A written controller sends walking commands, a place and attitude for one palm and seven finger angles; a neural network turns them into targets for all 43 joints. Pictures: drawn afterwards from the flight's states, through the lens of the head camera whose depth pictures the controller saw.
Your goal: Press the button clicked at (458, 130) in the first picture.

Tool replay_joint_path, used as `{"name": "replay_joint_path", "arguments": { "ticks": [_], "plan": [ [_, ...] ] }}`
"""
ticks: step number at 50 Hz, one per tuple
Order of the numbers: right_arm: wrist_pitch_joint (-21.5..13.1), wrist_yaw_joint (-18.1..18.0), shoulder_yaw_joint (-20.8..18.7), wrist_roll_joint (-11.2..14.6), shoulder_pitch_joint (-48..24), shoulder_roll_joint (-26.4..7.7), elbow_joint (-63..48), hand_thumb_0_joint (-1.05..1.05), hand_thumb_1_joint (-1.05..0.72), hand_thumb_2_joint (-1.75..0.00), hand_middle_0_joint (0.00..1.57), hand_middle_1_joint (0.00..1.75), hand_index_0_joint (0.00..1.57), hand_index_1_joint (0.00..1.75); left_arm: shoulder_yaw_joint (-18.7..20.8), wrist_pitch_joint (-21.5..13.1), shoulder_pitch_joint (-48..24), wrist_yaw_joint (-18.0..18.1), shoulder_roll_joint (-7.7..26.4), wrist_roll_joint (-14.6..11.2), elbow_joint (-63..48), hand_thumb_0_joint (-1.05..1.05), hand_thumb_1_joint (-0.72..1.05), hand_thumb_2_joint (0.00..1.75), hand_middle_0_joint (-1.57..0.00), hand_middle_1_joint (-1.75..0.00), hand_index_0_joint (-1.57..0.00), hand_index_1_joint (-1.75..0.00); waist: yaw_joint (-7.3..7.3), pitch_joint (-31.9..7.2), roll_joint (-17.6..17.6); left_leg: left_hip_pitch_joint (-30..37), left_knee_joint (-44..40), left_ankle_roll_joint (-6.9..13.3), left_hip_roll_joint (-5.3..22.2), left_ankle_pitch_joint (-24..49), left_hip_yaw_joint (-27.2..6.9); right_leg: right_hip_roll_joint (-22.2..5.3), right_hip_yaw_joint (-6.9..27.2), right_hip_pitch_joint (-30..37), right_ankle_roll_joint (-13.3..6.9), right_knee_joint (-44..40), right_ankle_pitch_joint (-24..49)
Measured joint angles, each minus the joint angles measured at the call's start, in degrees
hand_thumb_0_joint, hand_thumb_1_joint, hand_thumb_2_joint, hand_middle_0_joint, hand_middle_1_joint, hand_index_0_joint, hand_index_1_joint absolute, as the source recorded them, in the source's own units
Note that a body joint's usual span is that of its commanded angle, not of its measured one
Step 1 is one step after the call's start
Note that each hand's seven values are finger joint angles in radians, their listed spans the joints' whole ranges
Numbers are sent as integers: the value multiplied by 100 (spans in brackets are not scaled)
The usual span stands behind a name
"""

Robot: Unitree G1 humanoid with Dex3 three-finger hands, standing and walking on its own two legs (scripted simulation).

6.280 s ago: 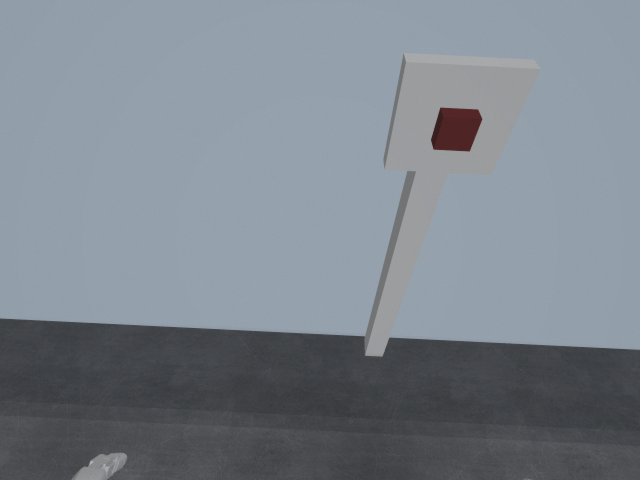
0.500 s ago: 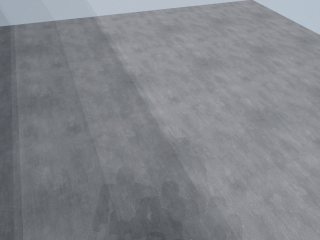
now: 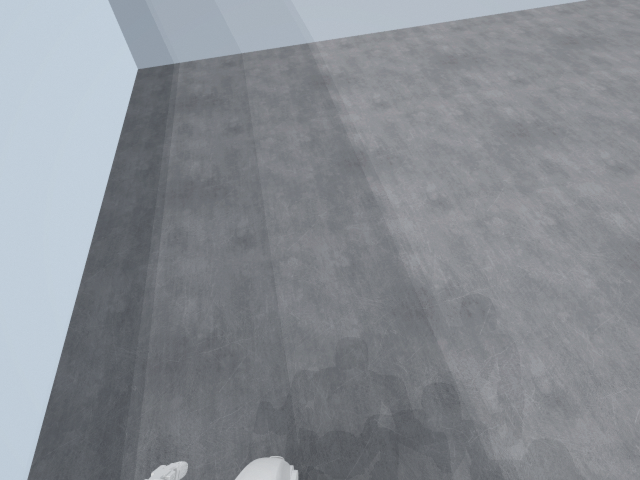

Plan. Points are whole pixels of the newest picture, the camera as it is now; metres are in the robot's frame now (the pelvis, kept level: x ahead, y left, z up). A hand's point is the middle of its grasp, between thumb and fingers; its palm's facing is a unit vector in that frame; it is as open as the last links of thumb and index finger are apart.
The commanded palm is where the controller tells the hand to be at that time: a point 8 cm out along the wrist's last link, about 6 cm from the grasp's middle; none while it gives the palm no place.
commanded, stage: turn to face it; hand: left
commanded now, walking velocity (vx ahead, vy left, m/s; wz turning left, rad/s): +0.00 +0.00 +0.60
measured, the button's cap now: out of the picture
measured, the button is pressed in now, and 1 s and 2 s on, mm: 0 0 0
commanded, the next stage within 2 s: none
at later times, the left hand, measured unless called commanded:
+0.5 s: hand out of the picture -0.05 +0.29 -0.18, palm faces +0.35 -0.90 -0.25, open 7.4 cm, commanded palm none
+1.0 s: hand out of the picture +0.01 +0.25 -0.14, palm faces +0.54 -0.79 -0.29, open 7.4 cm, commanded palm none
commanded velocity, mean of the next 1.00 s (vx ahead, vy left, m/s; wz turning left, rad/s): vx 0.00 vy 0.00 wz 0.60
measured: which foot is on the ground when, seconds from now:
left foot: up 0.00-0.32, down 0.34-0.88, up 0.90-1.00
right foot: down 0.00-0.34, up 0.36-0.86, down 0.88-1.00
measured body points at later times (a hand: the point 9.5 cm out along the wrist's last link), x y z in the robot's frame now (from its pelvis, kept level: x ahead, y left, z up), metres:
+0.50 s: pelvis -0.02 +0.06 -0.01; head +0.02 +0.11 +0.44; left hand -0.07 +0.33 -0.17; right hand +0.18 -0.14 -0.12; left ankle -0.04 +0.14 -0.74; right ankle -0.01 -0.11 -0.65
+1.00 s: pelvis +0.00 +0.02 +0.00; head +0.05 +0.00 +0.44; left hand -0.02 +0.29 -0.11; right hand +0.17 -0.19 -0.17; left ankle -0.08 +0.12 -0.67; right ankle +0.05 -0.08 -0.74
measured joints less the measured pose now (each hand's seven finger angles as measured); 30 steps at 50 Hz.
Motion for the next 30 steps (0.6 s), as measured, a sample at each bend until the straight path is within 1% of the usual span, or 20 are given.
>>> {"name": "replay_joint_path", "arguments": {
  "ticks": [2, 5, 7, 10, 14, 15, 16, 17, 18, 19, 20, 21, 23, 26, 30],
  "plan": [
    [-2, 26, -3, 11, -60, -37, -42, 0, -91, -90, 20, 30, 20, 30, -36, -23, 74, -13, -6, 4, 8, 0, 90, 90, -20, -30, -21, -30, -7, 51, -39, -31, 335, -70, 140, 166, 52, -75, -148, 60, 1, -42, 16],
    [36, 44, 18, 16, -144, -62, -48, 0, -91, -90, 19, 30, 20, 30, -68, -46, 184, -23, -11, 17, 5, 0, 90, 90, -20, -30, -21, -30, 42, 146, -92, 63, 368, -155, 310, 223, 84, -169, -383, 88, 7, -32, -5],
    [71, 50, 44, 22, -215, -59, -33, 0, -91, -90, 19, 30, 20, 30, -59, -54, 267, -15, 12, 32, 12, 0, 91, 90, -20, -30, -21, -30, 103, 214, -134, 207, 121, -183, 384, 101, 132, -237, -528, 77, 23, 9, -35],
    [92, 55, 103, 39, -368, -31, -34, 0, -91, -90, 19, 30, 20, 30, -48, -44, 397, -27, 98, 62, 46, 0, 91, 90, -20, -30, -21, -30, 208, 326, -204, 504, -564, -179, 436, -129, 281, -358, -733, 27, 81, 122, -97],
    [21, 61, 206, 76, -602, 52, -128, 1, -91, -90, 19, 30, 20, 30, 15, 13, 556, -38, 283, 83, 131, 0, 91, 90, -20, -30, -21, -30, 370, 458, -332, 1020, -1758, -55, 385, -245, 570, -551, -972, -107, 228, 428, -253],
    [-14, 61, 232, 81, -642, 75, -173, 1, -91, -90, 19, 30, 20, 30, 39, 31, 597, -42, 342, 78, 155, 0, 91, 90, -20, -30, -21, -30, 394, 469, -366, 1182, -2131, -14, 351, -118, 642, -609, -1040, -150, 281, 550, -319],
    [-61, 67, 258, 81, -669, 91, -228, 1, -91, -90, 19, 30, 20, 30, 62, 49, 652, -49, 405, 61, 173, 0, 91, 90, -20, -30, -21, -30, 411, 460, -401, 1382, -2592, 36, 307, 172, 708, -677, -1097, -219, 343, 734, -415],
    [-126, 71, 275, 74, -700, 110, -276, 1, -91, -90, 19, 30, 20, 30, 92, 74, 697, -58, 477, 36, 196, 0, 91, 90, -20, -30, -21, -30, 425, 451, -456, 1509, -2897, 257, 249, 362, 742, -770, -1081, -373, 389, 1066, -519],
    [-190, 64, 289, 79, -750, 168, -308, 1, -91, -90, 19, 30, 20, 30, 129, 129, 673, -60, 563, 14, 240, 0, 91, 90, -20, -30, -21, -30, 437, 490, -561, 1449, -2809, 447, 163, 311, 734, -808, -843, -605, 459, 1600, -877],
    [-239, 62, 320, 94, -781, 211, -339, 0, -91, -90, 19, 30, 20, 30, 154, 205, 641, -50, 628, 9, 268, 1, 91, 90, -20, -30, -21, -30, 467, 518, -607, 1405, -2706, 563, 133, 230, 705, -727, -549, -863, 499, 2201, -1214],
    [-279, 50, 351, 100, -791, 250, -356, 0, -91, -90, 20, 30, 20, 30, 174, 272, 614, -34, 675, 15, 292, 1, 91, 90, -20, -30, -21, -30, 488, 520, -621, 1413, -2695, 626, 129, 188, 672, -624, -322, -1098, 524, 2738, -1362],
    [-304, 23, 374, 96, -779, 286, -372, 0, -91, -90, 20, 30, 20, 30, 194, 316, 580, -26, 702, 18, 314, 1, 91, 90, -20, -30, -20, -30, 483, 501, -606, 1444, -2753, 655, 131, 195, 621, -529, -165, -1300, 549, 3171, -1352],
    [-319, -32, 406, 87, -726, 338, -391, 0, -91, -90, 20, 30, 20, 30, 219, 336, 488, -45, 722, 15, 319, 1, 91, 90, -20, -30, -20, -30, 450, 451, -553, 1542, -2977, 656, 119, 318, 497, -405, 48, -1619, 596, 3726, -1062],
    [-317, -68, 441, 84, -630, 388, -367, 0, -91, -90, 20, 30, 20, 30, 227, 288, 316, -89, 709, 15, 210, 1, 91, 90, -20, -30, -20, -30, 398, 396, -492, 1694, -3330, 698, 51, 540, 318, -325, 283, -1884, 648, 3934, -592],
    [-311, -73, 453, 83, -451, 444, -309, 0, -90, -90, 20, 30, 21, 30, 215, 234, 81, -99, 649, 21, 50, 1, 91, 90, -20, -30, -20, -30, 325, 293, -460, 1793, -3614, 732, -78, 725, 105, -267, 497, -1973, 712, 3738, -253]
  ]
}}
